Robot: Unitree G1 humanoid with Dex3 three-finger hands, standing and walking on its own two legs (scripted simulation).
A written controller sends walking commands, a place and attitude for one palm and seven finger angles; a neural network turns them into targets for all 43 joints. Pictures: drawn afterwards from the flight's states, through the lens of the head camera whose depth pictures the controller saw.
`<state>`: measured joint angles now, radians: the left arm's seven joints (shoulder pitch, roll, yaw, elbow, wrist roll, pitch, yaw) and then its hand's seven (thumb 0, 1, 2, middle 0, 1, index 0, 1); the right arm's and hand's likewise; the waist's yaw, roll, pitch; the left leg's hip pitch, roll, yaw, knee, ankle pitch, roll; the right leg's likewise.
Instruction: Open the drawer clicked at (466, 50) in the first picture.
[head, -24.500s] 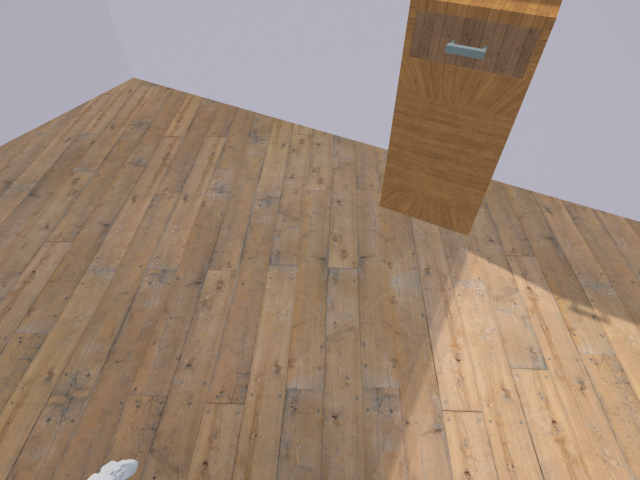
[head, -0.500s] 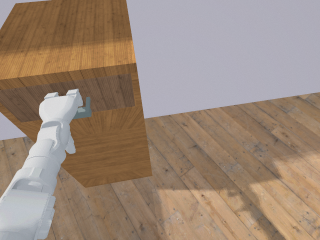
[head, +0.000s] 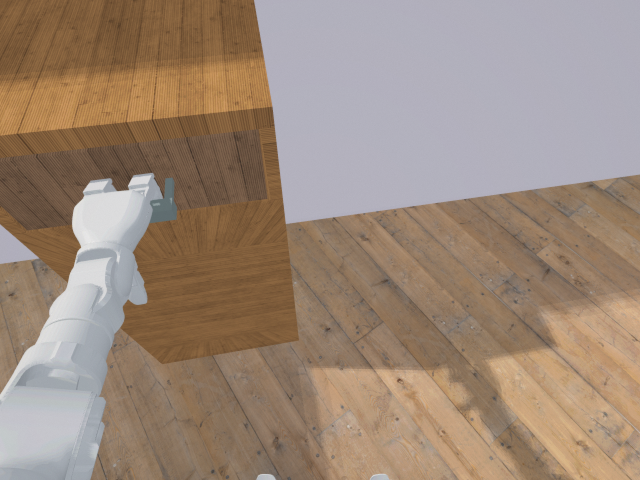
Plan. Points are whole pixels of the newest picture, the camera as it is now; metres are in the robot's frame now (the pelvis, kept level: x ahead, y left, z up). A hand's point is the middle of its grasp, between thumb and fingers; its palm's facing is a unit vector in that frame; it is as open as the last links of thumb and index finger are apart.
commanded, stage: lower the fingers behind the handle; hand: left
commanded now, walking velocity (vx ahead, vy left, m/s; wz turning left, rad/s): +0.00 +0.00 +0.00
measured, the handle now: (132, 202) +0.48 +0.27 +0.04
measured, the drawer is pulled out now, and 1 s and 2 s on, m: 0.00 0.00 0.09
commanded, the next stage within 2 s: close the thumb around the handle in 0.36 s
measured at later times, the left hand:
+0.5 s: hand (131, 241) +0.43 +0.26 +0.01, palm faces -0.04 -0.03 -1.00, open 13.8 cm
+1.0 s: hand (138, 237) +0.43 +0.26 +0.01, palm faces -0.06 -0.01 -1.00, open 6.7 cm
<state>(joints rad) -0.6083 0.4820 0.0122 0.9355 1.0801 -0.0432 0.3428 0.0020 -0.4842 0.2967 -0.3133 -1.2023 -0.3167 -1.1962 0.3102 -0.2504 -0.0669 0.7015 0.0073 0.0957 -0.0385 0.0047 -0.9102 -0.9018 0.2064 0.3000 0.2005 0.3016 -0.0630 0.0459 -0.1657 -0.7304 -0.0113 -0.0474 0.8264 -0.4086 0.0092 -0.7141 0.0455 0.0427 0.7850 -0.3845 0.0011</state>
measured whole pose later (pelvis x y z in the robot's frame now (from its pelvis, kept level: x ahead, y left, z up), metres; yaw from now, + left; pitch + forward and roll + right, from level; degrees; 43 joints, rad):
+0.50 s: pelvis +0.00 +0.01 +0.00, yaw +0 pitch +18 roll -2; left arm -0.61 0.46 0.00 0.93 1.07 -0.02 0.34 0.00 -0.48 0.30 -0.32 -1.20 -0.32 -1.20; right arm 0.33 -0.25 -0.07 0.70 0.00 0.10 -0.03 0.00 -0.91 -0.90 0.21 0.30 0.20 0.30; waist -0.06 0.05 -0.17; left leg -0.73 -0.02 -0.04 0.83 -0.41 0.02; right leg -0.71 0.04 0.05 0.78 -0.38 0.01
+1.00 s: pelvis +0.00 +0.00 +0.00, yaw +0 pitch +18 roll -1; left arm -0.64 0.46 -0.03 0.95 1.07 0.00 0.33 0.00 0.54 0.74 -0.39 -1.31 -0.39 -1.31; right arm 0.32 -0.25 -0.07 0.70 0.00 0.09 -0.03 0.00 -0.91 -0.90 0.21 0.30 0.20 0.30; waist -0.06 0.06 -0.16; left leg -0.73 -0.01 -0.05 0.83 -0.41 0.01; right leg -0.71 0.04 0.04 0.78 -0.39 0.00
